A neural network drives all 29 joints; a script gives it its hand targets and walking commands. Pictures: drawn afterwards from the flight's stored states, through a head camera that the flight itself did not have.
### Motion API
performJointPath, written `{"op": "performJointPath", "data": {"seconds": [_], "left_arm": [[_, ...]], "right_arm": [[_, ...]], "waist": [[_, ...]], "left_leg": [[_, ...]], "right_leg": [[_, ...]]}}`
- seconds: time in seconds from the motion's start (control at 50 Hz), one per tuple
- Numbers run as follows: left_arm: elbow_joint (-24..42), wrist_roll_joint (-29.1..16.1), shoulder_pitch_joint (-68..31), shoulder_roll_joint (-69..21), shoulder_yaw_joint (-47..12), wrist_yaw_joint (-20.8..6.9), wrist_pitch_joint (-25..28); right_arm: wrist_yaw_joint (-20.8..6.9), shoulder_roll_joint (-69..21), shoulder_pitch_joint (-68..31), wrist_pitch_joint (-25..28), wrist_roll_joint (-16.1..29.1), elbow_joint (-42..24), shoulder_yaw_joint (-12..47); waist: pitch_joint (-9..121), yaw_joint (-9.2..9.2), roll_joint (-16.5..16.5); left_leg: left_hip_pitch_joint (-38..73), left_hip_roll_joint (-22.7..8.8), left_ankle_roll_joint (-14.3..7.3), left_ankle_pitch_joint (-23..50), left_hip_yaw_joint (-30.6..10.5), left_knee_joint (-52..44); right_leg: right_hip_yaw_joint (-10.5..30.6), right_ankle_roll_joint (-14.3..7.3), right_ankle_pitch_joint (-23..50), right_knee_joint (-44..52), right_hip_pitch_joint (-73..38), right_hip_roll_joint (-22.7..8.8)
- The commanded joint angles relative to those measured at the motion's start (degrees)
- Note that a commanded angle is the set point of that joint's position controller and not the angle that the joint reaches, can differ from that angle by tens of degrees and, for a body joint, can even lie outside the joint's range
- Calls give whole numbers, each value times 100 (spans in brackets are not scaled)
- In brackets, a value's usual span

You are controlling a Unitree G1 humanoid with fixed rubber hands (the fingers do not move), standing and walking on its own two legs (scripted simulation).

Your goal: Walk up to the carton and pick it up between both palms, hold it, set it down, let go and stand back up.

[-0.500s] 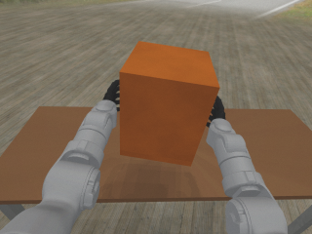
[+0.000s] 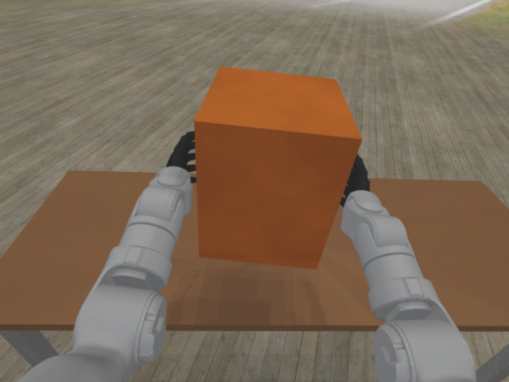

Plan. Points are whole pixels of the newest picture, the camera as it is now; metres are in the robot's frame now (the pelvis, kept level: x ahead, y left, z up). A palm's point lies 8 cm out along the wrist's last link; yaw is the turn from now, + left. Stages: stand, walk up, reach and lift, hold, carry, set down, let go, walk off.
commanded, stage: reach and lift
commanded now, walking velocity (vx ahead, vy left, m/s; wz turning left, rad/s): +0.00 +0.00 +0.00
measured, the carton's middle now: (268, 167) +0.43 +0.00 +0.18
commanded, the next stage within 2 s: hold in 0.20 s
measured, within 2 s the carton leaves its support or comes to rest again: neither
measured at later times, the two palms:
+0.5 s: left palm (172, 173) +0.39 +0.16 +0.19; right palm (355, 188) +0.38 -0.13 +0.18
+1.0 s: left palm (165, 175) +0.37 +0.16 +0.20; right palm (355, 188) +0.36 -0.13 +0.19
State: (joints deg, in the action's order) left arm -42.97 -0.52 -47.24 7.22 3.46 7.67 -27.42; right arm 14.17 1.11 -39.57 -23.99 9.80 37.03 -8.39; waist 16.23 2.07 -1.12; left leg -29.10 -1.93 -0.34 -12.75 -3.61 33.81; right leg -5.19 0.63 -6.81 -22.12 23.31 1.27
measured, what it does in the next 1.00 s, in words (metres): stands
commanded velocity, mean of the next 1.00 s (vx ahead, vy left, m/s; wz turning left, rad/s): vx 0.00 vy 0.00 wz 0.00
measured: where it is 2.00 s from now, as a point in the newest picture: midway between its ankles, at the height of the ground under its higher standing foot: outside the picture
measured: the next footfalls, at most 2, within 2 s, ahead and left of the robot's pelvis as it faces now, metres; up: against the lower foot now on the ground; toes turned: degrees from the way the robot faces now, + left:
none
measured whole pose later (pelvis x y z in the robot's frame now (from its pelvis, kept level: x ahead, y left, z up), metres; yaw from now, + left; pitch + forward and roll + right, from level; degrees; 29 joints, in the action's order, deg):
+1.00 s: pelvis -0.01 +0.00 +0.00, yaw +0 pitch +5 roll -4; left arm -29.2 2.2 -42.1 5.5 7.0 7.8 -36.9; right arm 14.9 1.9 -39.6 -29.2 12.8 32.2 -5.8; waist 15.8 2.1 -0.6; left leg -26.3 -1.9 -0.2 -12.4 -3.6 33.3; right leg -5.2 0.6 -6.4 -21.4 20.4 1.3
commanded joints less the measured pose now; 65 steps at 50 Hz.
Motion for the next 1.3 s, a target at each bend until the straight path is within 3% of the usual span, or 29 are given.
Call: {"op": "performJointPath", "data": {"seconds": [0.0, 0.1, 0.22, 0.28, 0.46, 0.56, 0.66, 0.78, 0.86, 1.28], "left_arm": [[2749, -438, -4141, -5556, -1621, -775, 183], [2941, -379, -4268, -5372, -1605, -807, 84], [2945, -377, -4157, -5436, -1705, -808, -54], [3315, -517, -4230, -5511, -1888, -774, -60], [3306, -295, -3968, -5306, -1681, -851, -309], [3731, -410, -4086, -5405, -1914, -831, -382], [3593, -291, -4102, -5261, -1734, -875, -518], [3642, -286, -4190, -5314, -1791, -873, -606], [3469, -235, -4219, -5285, -1686, -886, -646], [3754, -279, -4320, -5280, -1798, -849, -707]], "right_arm": [[-1118, -3481, -6583, 467, 942, -2884, 2690], [-1081, -3425, -6269, 324, 929, -2536, 2586], [-1068, -3382, -6461, 303, 1006, -2775, 2601], [-1039, -3534, -6480, 291, 1121, -3092, 2812], [-982, -3382, -6105, 88, 1135, -2834, 2749], [-958, -3527, -6240, 58, 1267, -3187, 2892], [-952, -3474, -6230, -52, 1223, -2922, 2790], [-952, -3519, -6402, -86, 1278, -3030, 2826], [-961, -3585, -6602, -87, 1247, -3025, 2799], [-948, -3658, -6542, -158, 1367, -3075, 2816]], "waist": [[2608, -248, -419], [2310, -149, -437], [2321, -156, -497], [2605, -167, -459], [2144, -149, -450], [2353, -147, -498], [2015, -162, -408], [1965, -164, -451], [1873, -255, -382], [2015, -240, -490]], "left_leg": [[2790, 291, 382, 1990, -127, -1104], [2668, 288, 391, 1619, -108, -1189], [2763, 254, 410, 1645, -133, -1176], [2846, 271, 414, 1932, -127, -1099], [2690, 295, 390, 1558, -107, -1233], [2779, 301, 407, 1730, -110, -1159], [2542, 295, 347, 1236, -105, -1313], [2539, 273, 348, 1129, -105, -1333], [2331, 283, 289, 781, -77, -1418], [2437, 287, 312, 966, -80, -1346]], "right_leg": [[575, -164, 706, 368, -2141, 454], [599, -160, 466, 408, -2104, 408], [611, -195, 466, 423, -2018, 442], [633, -173, 740, 379, -2128, 454], [659, -180, 499, 463, -2157, 413], [680, -185, 667, 424, -2214, 442], [676, -183, 326, 469, -2174, 409], [677, -209, 235, 488, -2125, 415], [678, -180, 6, 485, -2121, 398], [676, -138, 115, 445, -2140, 422]]}}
